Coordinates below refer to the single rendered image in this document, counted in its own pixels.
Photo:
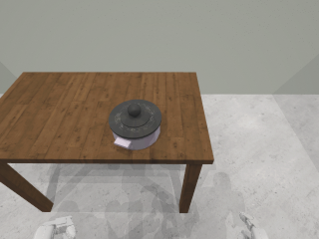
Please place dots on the knob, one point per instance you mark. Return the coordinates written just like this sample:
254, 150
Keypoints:
134, 110

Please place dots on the table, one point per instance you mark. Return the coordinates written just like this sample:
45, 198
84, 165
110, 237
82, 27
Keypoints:
63, 117

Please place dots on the right robot hand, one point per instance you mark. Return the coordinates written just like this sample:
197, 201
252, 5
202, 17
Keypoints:
256, 232

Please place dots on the pot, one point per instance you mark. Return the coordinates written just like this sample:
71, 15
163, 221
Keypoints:
137, 144

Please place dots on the left robot hand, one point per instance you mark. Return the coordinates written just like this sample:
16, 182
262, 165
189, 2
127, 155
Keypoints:
62, 225

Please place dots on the lid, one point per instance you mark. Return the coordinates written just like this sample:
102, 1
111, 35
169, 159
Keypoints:
126, 126

